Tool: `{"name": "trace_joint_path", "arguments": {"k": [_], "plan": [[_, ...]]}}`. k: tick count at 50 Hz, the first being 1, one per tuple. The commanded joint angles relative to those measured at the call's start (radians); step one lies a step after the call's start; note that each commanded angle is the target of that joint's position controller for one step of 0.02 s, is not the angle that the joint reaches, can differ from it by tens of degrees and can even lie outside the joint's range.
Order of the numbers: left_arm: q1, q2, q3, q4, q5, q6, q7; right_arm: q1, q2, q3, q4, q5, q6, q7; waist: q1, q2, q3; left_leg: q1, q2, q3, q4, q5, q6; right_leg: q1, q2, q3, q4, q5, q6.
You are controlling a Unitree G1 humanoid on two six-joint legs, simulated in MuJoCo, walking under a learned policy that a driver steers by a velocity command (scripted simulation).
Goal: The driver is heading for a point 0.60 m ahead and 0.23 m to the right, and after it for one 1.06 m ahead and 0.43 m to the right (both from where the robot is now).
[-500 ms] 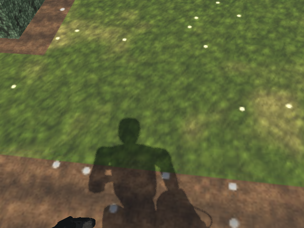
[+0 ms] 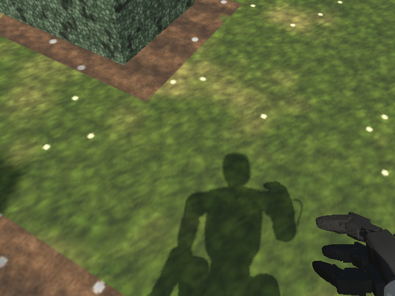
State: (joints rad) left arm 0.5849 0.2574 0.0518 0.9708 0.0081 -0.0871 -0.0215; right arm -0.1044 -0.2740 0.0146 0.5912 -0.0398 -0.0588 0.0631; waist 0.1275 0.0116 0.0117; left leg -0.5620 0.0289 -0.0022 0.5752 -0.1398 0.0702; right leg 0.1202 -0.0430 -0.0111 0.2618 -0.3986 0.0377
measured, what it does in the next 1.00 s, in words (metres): walks ahead, turning right: right foot, then left foot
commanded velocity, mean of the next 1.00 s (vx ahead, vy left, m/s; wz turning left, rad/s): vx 1.00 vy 0.00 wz -0.86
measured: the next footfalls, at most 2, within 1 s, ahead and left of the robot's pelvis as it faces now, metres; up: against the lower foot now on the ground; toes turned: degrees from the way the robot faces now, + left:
right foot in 0.46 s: +0.58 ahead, -0.11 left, +0.00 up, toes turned -26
left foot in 0.88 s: +1.02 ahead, -0.19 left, +0.00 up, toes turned -49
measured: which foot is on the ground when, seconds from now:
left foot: down 0.00-0.46, up 0.48-0.86, down 0.88-1.00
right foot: down 0.00-0.00, up 0.02-0.44, down 0.46-0.86, up 0.88-1.00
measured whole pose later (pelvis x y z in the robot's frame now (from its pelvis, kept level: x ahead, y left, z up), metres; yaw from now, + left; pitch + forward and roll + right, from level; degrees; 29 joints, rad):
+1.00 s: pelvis +0.86 -0.22 +0.01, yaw -52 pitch +1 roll +2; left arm 0.28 0.39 0.08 0.75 0.02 -0.03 -0.03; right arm 0.19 -0.30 -0.03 0.68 -0.05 -0.06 -0.02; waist 0.03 -0.04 0.03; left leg -0.35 0.02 0.05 0.55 -0.22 -0.03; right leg -0.38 0.07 0.06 1.28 -0.33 -0.12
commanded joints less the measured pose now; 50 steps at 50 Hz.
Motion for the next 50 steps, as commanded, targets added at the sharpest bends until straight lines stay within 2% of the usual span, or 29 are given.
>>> {"name": "trace_joint_path", "arguments": {"k": [1,2,3,5,9,13,16,18,20,21,22,23,24,25,26,27,28,30,34,38,40,42,43,44,45,46,47,48,50], "plan": [[-0.144,0.154,0.029,-0.136,0.006,-0.015,0.003,0.591,-0.255,-0.098,0.122,-0.035,-0.015,-0.058,-0.358,0.092,-0.315,0.877,0.194,-0.205,-0.037,-0.366,0.006,-0.522,-0.038,0.029,0.739,0.428,-0.158],[-0.075,0.034,0.008,-0.193,-0.032,-0.016,0.0,0.577,-0.334,-0.112,0.105,-0.049,-0.016,-0.066,-0.275,0.336,-0.418,0.963,0.408,-0.675,-0.26,-0.742,0.024,-0.777,0.071,0.089,1.026,-0.09,-0.155],[-0.119,0.106,0.024,-0.189,-0.03,-0.005,0.004,0.495,-0.27,-0.106,0.102,-0.033,-0.01,-0.066,-0.243,0.241,-0.322,0.852,0.4,-0.756,-0.358,-0.767,0.037,-0.868,0.037,0.116,1.131,0.013,-0.167],[-0.215,0.104,0.024,-0.18,-0.01,0.009,-0.005,0.375,-0.134,-0.077,0.11,-0.017,-0.023,-0.061,-0.185,0.064,-0.079,0.612,0.312,-0.421,-0.33,-0.384,0.034,-0.867,-0.044,0.093,1.053,0.159,-0.152],[-0.283,0.045,0.018,-0.197,0.01,0.068,-0.034,0.41,-0.049,-0.057,0.184,0.018,-0.052,-0.062,-0.128,0.061,0.014,0.509,0.217,-0.098,-0.387,-0.006,-0.01,-0.865,-0.088,0.067,1.012,0.199,-0.126],[-0.464,0.033,-0.004,-0.286,0.011,0.079,-0.055,0.452,-0.041,-0.057,0.225,0.018,-0.073,-0.062,-0.122,0.053,0.081,0.505,0.191,0.11,-0.443,0.264,-0.013,-0.933,-0.082,-0.003,0.884,0.352,-0.123],[-0.574,0.047,-0.021,-0.336,0.009,0.075,-0.075,0.469,-0.079,-0.06,0.245,0.016,-0.071,-0.077,-0.115,0.01,0.129,0.514,0.159,0.243,-0.478,0.457,-0.047,-0.848,-0.041,-0.101,0.636,0.44,-0.162],[-0.594,0.062,-0.025,-0.344,0.008,0.077,-0.078,0.49,-0.128,-0.066,0.249,0.017,-0.068,-0.088,-0.102,0.019,0.11,0.551,0.159,0.296,-0.418,0.849,-0.07,-0.705,0.038,-0.189,0.521,0.455,-0.199],[-0.48,0.105,-0.015,-0.314,0.007,0.08,-0.068,0.498,-0.197,-0.083,0.241,0.014,-0.046,-0.107,-0.026,0.08,0.026,0.627,0.195,0.295,-0.224,1.218,-0.081,-0.554,0.11,-0.216,0.5,0.375,-0.228],[-0.333,0.145,0.002,-0.278,0.007,0.08,-0.059,0.461,-0.229,-0.094,0.226,0.007,-0.029,-0.114,0.057,0.1,-0.05,0.613,0.219,0.28,-0.034,1.305,-0.074,-0.401,0.136,-0.197,0.507,0.316,-0.251],[-0.12,0.193,0.029,-0.215,0.008,0.079,-0.044,0.402,-0.248,-0.102,0.201,0.0,-0.01,-0.113,0.153,0.099,-0.137,0.531,0.233,0.25,0.238,1.268,-0.056,-0.186,0.146,-0.143,0.482,0.248,-0.288],[0.006,0.234,0.06,-0.164,0.002,0.076,-0.017,0.379,-0.232,-0.103,0.194,-0.002,0.001,-0.097,0.186,0.003,-0.172,0.36,0.144,0.251,0.627,0.748,-0.05,0.024,0.13,-0.047,0.387,0.206,-0.327],[-0.094,0.299,0.077,-0.165,-0.016,0.086,0.004,0.355,-0.07,-0.062,0.152,-0.018,-0.012,-0.074,0.06,-0.25,-0.058,0.009,-0.05,0.216,1.02,-0.296,-0.069,0.066,-0.003,0.21,0.387,0.318,-0.361],[-0.144,0.393,0.094,-0.22,0.015,0.096,0.003,0.418,-0.09,-0.056,0.025,0.01,-0.036,-0.07,-0.026,-0.275,-0.267,-0.297,-0.092,-0.013,1.182,-0.374,-0.094,0.331,-0.173,0.72,0.186,0.185,-0.568],[-0.16,0.342,0.093,-0.243,0.01,0.096,0.01,0.347,-0.127,-0.049,0.018,-0.004,-0.064,-0.071,-0.004,-0.072,-0.217,-0.363,-0.03,-0.099,1.094,-0.295,-0.081,0.261,-0.22,0.852,0.008,-0.003,-0.533],[-0.185,0.278,0.079,-0.228,0.011,0.089,0.019,0.325,-0.141,-0.049,0.027,0.0,-0.074,-0.07,-0.054,0.045,-0.054,-0.341,0.012,-0.098,0.973,-0.233,-0.08,0.077,-0.198,0.788,-0.04,0.002,-0.484],[-0.219,0.246,0.069,-0.217,0.008,0.076,0.022,0.307,-0.13,-0.045,0.032,-0.012,-0.066,-0.072,-0.108,0.103,0.016,-0.27,0.046,-0.092,0.883,-0.231,-0.09,-0.082,-0.151,0.694,-0.042,0.093,-0.446],[-0.261,0.208,0.05,-0.226,0.001,0.043,0.027,0.335,-0.114,-0.037,0.04,-0.04,-0.018,-0.072,-0.179,0.111,0.059,-0.132,0.087,-0.087,0.759,-0.258,-0.124,-0.319,-0.068,0.541,-0.046,0.249,-0.422],[-0.252,0.216,0.052,-0.234,-0.003,0.009,0.018,0.129,-0.056,-0.011,-0.058,-0.02,0.009,-0.05,-0.142,0.053,0.106,0.015,0.091,-0.007,0.362,-0.044,-0.158,-0.544,0.06,0.385,-0.103,0.366,-0.373],[-0.183,0.238,0.068,-0.218,-0.017,0.009,0.004,0.036,-0.054,-0.005,-0.088,0.015,0.003,-0.045,-0.056,-0.032,0.036,0.136,0.017,0.01,0.08,0.235,-0.123,-0.4,0.059,0.387,-0.055,0.603,-0.291],[-0.185,0.247,0.074,-0.221,-0.015,0.014,0.011,0.044,-0.086,-0.014,-0.092,0.016,-0.002,-0.051,-0.062,-0.049,0.013,0.192,-0.008,-0.014,-0.025,0.201,-0.106,-0.3,0.041,0.412,0.02,0.695,-0.257],[-0.215,0.294,0.083,-0.23,-0.003,0.015,0.015,0.216,-0.168,-0.049,-0.045,0.02,-0.008,-0.071,-0.151,-0.052,-0.111,0.396,-0.058,-0.025,-0.041,0.044,-0.088,-0.226,0.044,0.42,0.254,0.919,-0.209],[-0.274,0.314,0.086,-0.242,-0.001,0.011,0.009,0.416,-0.206,-0.07,0.0,0.022,-0.013,-0.086,-0.277,-0.043,-0.201,0.613,-0.034,-0.021,-0.049,-0.011,-0.076,-0.299,0.072,0.395,0.483,0.902,-0.188],[-0.304,0.218,0.059,-0.268,0.002,-0.002,0.008,0.64,-0.272,-0.1,0.039,-0.001,-0.018,-0.11,-0.361,0.038,-0.32,0.861,0.136,-0.177,-0.039,-0.3,-0.047,-0.455,0.119,0.329,0.801,0.638,-0.178],[-0.205,0.059,0.016,-0.321,-0.036,0.0,0.008,0.609,-0.338,-0.11,0.036,-0.047,-0.019,-0.107,-0.241,0.34,-0.404,1.032,0.425,-0.71,-0.232,-0.624,0.026,-0.763,0.227,0.216,1.07,-0.136,-0.151],[-0.218,0.123,0.005,-0.324,-0.017,0.015,0.016,0.482,-0.288,-0.115,0.019,-0.03,-0.01,-0.097,-0.203,0.317,-0.337,0.921,0.425,-0.896,-0.336,-0.779,0.056,-0.88,0.14,0.162,1.154,-0.037,-0.165],[-0.292,0.174,0.016,-0.312,0.006,0.03,0.012,0.391,-0.188,-0.095,0.005,-0.019,-0.005,-0.093,-0.199,0.17,-0.194,0.777,0.373,-0.71,-0.329,-0.728,0.049,-0.897,0.079,0.129,1.134,0.066,-0.161],[-0.33,0.181,0.018,-0.312,0.019,0.041,-0.002,0.376,-0.141,-0.084,0.024,-0.015,-0.002,-0.087,-0.189,0.061,-0.113,0.665,0.329,-0.541,-0.319,-0.537,0.04,-0.876,0.042,0.109,1.095,0.109,-0.152],[-0.375,0.141,0.011,-0.34,0.03,0.065,-0.034,0.426,-0.117,-0.075,0.085,-0.01,-0.012,-0.087,-0.167,0.064,-0.033,0.541,0.271,-0.323,-0.345,-0.308,0.015,-0.859,-0.007,0.103,1.062,0.115,-0.138]]}}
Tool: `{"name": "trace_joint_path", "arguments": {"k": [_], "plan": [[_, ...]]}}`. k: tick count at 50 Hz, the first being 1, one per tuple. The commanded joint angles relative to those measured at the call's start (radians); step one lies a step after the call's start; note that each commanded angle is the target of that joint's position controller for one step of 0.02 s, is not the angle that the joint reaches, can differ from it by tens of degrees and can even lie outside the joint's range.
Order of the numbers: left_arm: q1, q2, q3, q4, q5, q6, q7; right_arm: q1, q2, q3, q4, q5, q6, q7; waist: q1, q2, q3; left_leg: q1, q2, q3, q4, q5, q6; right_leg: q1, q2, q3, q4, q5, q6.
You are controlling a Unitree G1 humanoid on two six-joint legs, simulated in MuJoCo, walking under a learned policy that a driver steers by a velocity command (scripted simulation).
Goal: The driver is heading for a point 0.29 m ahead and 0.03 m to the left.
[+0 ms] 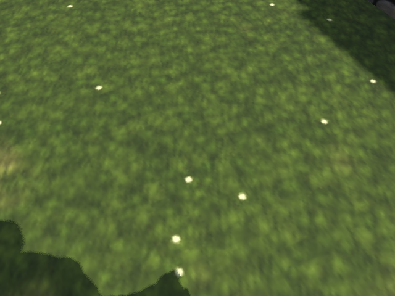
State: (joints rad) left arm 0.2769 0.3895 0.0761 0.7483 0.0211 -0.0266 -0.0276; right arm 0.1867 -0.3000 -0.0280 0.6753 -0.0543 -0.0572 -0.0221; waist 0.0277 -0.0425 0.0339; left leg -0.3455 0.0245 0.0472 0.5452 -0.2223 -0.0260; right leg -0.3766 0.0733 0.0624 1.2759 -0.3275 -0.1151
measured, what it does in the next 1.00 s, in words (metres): walks ahead: right foot, then left foot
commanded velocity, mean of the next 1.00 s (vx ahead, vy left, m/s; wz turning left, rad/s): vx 0.29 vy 0.00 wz -0.23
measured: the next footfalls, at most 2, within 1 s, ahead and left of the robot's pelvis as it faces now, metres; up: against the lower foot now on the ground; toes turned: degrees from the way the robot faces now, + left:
right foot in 0.30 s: +0.44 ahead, -0.10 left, +0.00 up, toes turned -8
left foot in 0.68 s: +0.53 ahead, +0.13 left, +0.00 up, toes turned -13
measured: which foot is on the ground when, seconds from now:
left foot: down 0.00-0.28, up 0.30-0.66, down 0.68-1.00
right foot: up 0.00-0.28, down 0.30-1.00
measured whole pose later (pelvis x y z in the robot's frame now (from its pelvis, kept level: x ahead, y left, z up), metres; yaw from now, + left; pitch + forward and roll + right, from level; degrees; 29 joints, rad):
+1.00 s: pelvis +0.44 +0.02 +0.00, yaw -13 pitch +0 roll +0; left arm 0.18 0.22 0.04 0.87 0.00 0.01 0.02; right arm 0.14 -0.22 -0.02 0.79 -0.01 -0.02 -0.02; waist 0.01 0.01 0.02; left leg -0.30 0.00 -0.01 0.57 -0.27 0.00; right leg -0.23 0.03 0.06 0.56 -0.33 0.00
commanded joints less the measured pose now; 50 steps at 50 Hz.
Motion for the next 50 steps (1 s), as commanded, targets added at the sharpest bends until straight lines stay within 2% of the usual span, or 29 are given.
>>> {"name": "trace_joint_path", "arguments": {"k": [1,3,5,7,9,10,11,12,13,14,15,16,17,18,19,20,21,23,26,31,33,34,35,36,37,38,39,41,50], "plan": [[-0.091,-0.02,-0.025,-0.134,0.02,0.014,-0.037,0.164,-0.066,-0.026,0.034,0.014,-0.026,0.008,-0.059,0.126,-0.028,0.289,0.255,-0.317,-0.335,-0.159,0.106,-0.369,-0.142,0.033,0.039,0.052,0.017],[-0.13,-0.051,-0.041,-0.169,0.022,0.023,-0.048,0.186,-0.054,-0.022,0.07,0.027,-0.049,0.025,-0.037,0.122,-0.001,0.252,0.248,-0.228,-0.372,-0.036,0.112,-0.403,-0.147,0.044,0.008,0.097,0.024],[-0.192,-0.042,-0.047,-0.206,0.023,0.02,-0.045,0.158,-0.07,-0.021,0.079,0.028,-0.065,0.031,-0.008,0.104,0.057,0.196,0.236,-0.098,-0.388,0.356,0.13,-0.397,-0.121,0.026,-0.108,0.151,0.046],[-0.231,-0.055,-0.061,-0.22,0.022,0.004,-0.048,0.117,-0.081,-0.02,0.086,0.033,-0.072,0.039,0.012,0.103,0.074,0.132,0.16,0.058,-0.385,0.607,0.105,-0.259,-0.091,-0.047,-0.387,0.275,0.055],[-0.281,-0.076,-0.073,-0.214,0.018,-0.01,-0.065,0.164,-0.113,-0.023,0.11,0.04,-0.075,0.04,-0.019,0.11,0.061,0.113,0.138,0.11,-0.4,0.698,0.095,-0.076,-0.04,-0.141,-0.582,0.388,0.042],[-0.285,-0.057,-0.054,-0.221,-0.062,-0.038,-0.051,0.141,-0.243,-0.064,0.084,0.083,-0.076,0.01,-0.013,0.145,0.01,0.215,0.164,0.08,-0.347,0.816,0.109,-0.062,-0.038,-0.094,-0.589,0.366,0.046],[-0.278,-0.026,-0.048,-0.224,-0.058,-0.049,-0.05,0.133,-0.266,-0.07,0.088,0.094,-0.07,-0.007,0.015,0.148,-0.022,0.297,0.187,0.081,-0.293,0.929,0.103,-0.064,-0.024,-0.086,-0.64,0.342,0.033],[-0.253,0.002,-0.035,-0.215,-0.038,-0.052,-0.047,0.148,-0.262,-0.071,0.093,0.095,-0.06,-0.018,0.029,0.154,-0.054,0.348,0.196,0.081,-0.219,1.007,0.096,-0.022,-0.003,-0.098,-0.679,0.339,0.017],[-0.151,0.034,-0.015,-0.184,-0.027,-0.051,-0.041,0.158,-0.252,-0.069,0.098,0.089,-0.045,-0.024,0.075,0.153,-0.112,0.369,0.194,0.082,-0.081,1.05,0.083,0.089,0.011,-0.096,-0.721,0.371,-0.007],[-0.03,0.05,0.001,-0.146,-0.019,-0.047,-0.032,0.145,-0.234,-0.064,0.093,0.09,-0.033,-0.026,0.139,0.14,-0.161,0.314,0.164,0.103,0.104,1.011,0.057,0.262,0.001,-0.079,-0.834,0.519,-0.036],[0.05,0.1,0.014,-0.117,-0.009,-0.036,-0.014,0.175,-0.179,-0.048,0.066,0.065,-0.034,-0.025,0.139,0.02,-0.223,0.08,0.078,0.099,0.425,0.447,0.018,0.538,-0.121,0.07,-0.788,0.833,-0.072],[-0.002,0.154,0.002,-0.146,0.022,-0.031,0.004,0.378,-0.057,-0.006,0.066,0.026,-0.04,0.004,-0.011,-0.22,-0.425,-0.236,-0.041,0.0,0.844,-0.476,-0.026,0.869,-0.427,0.43,-0.613,1.433,-0.271],[0.046,0.088,-0.001,-0.148,0.019,-0.027,0.0,0.369,-0.152,-0.015,0.101,0.064,-0.048,0.022,0.075,-0.089,-0.635,-0.243,-0.037,-0.211,0.938,-0.465,-0.017,0.875,-0.48,0.532,-0.688,1.315,-0.347],[-0.028,0.078,-0.002,-0.154,-0.003,-0.025,-0.003,0.251,-0.177,-0.025,0.064,0.087,-0.042,0.022,0.056,-0.021,-0.484,-0.277,0.013,-0.178,0.879,-0.396,-0.018,0.721,-0.418,0.424,-0.757,1.146,-0.306],[-0.102,0.036,-0.011,-0.147,-0.033,-0.029,-0.004,0.169,-0.162,-0.023,0.042,0.078,-0.035,0.006,0.021,0.057,-0.32,-0.314,0.05,-0.136,0.785,-0.328,-0.027,0.547,-0.357,0.344,-0.803,1.001,-0.251],[-0.14,0.0,-0.023,-0.144,-0.038,-0.034,0.0,0.141,-0.147,-0.024,0.051,0.067,-0.022,-0.009,-0.011,0.093,-0.226,-0.288,0.069,-0.125,0.733,-0.292,-0.042,0.393,-0.322,0.301,-0.846,0.941,-0.221],[-0.159,-0.004,-0.023,-0.137,-0.024,-0.037,-0.001,0.159,-0.144,-0.027,0.051,0.064,-0.004,-0.017,-0.048,0.081,-0.189,-0.21,0.083,-0.129,0.691,-0.255,-0.048,0.259,-0.303,0.268,-0.884,0.921,-0.208],[-0.179,-0.008,-0.02,-0.115,-0.005,-0.041,-0.004,0.191,-0.103,-0.025,0.052,0.06,0.019,-0.024,-0.088,0.025,-0.177,-0.101,0.085,-0.119,0.605,-0.219,-0.058,0.094,-0.279,0.199,-0.929,0.914,-0.202],[-0.196,-0.007,-0.014,-0.085,-0.004,-0.033,0.01,0.154,-0.051,-0.013,0.045,0.048,0.026,-0.028,-0.093,-0.017,-0.195,-0.027,0.069,-0.093,0.401,-0.102,-0.062,0.024,-0.226,0.091,-0.932,0.913,-0.169],[-0.162,-0.022,-0.017,-0.036,-0.006,-0.011,0.021,0.012,-0.061,-0.017,0.031,0.056,0.04,-0.021,-0.042,-0.047,-0.172,0.046,0.043,-0.099,0.173,0.059,-0.046,0.035,-0.22,0.102,-0.93,0.567,-0.126],[-0.165,-0.039,-0.025,-0.02,-0.015,-0.007,0.02,-0.003,-0.056,-0.019,0.029,0.049,0.036,-0.015,-0.057,-0.049,-0.148,0.111,0.024,-0.085,0.015,0.113,-0.019,0.033,-0.209,0.115,-0.88,0.425,-0.09],[-0.141,-0.059,-0.032,-0.008,-0.02,-0.009,0.02,-0.007,-0.058,-0.02,0.028,0.038,0.032,-0.011,-0.061,-0.036,-0.136,0.16,0.024,-0.086,-0.085,0.198,0.004,0.027,-0.181,0.117,-0.851,0.328,-0.047],[-0.09,-0.084,-0.04,0.003,-0.008,-0.014,0.021,-0.017,-0.097,-0.024,0.016,0.024,0.028,-0.012,-0.036,0.021,-0.138,0.22,0.105,-0.169,-0.109,0.407,0.033,0.005,-0.134,0.105,-0.805,0.205,0.011],[0.022,-0.08,-0.035,0.025,0.001,-0.02,0.019,-0.052,-0.157,-0.038,0.002,0.023,0.034,-0.016,0.037,0.169,-0.151,0.273,0.194,-0.227,-0.074,0.518,0.102,-0.044,-0.055,0.047,-0.759,-0.018,0.057],[0.033,-0.09,-0.039,0.035,-0.005,-0.014,0.026,-0.072,-0.098,-0.029,0.013,0.026,0.04,-0.012,0.039,0.234,-0.183,0.177,0.201,-0.244,-0.107,0.292,0.144,0.052,-0.054,0.002,-0.768,-0.027,0.088],[-0.039,-0.061,-0.033,0.03,-0.005,0.001,0.032,-0.098,-0.053,-0.02,0.009,0.033,0.04,-0.001,0.013,0.189,-0.128,0.098,0.14,-0.22,-0.125,0.108,0.115,0.095,-0.061,0.002,-0.79,0.036,0.1],[-0.086,-0.05,-0.027,0.027,-0.007,0.015,0.038,-0.103,-0.044,-0.018,0.009,0.033,0.04,0.004,-0.008,0.143,-0.092,0.076,0.098,-0.18,-0.12,0.045,0.081,0.084,-0.061,0.008,-0.793,0.068,0.095],[-0.093,-0.051,-0.024,0.029,-0.005,0.034,0.044,-0.083,-0.06,-0.022,0.021,0.035,0.029,0.008,-0.016,0.128,-0.068,0.072,0.073,-0.154,-0.105,0.06,0.058,0.088,-0.073,0.027,-0.799,0.108,0.084],[-0.095,-0.067,-0.013,0.087,-0.019,0.033,0.056,-0.068,-0.034,-0.025,0.067,0.047,0.026,0.001,-0.026,0.061,-0.108,0.146,0.053,-0.129,-0.042,0.278,0.08,0.147,-0.089,0.036,-0.77,0.263,0.091]]}}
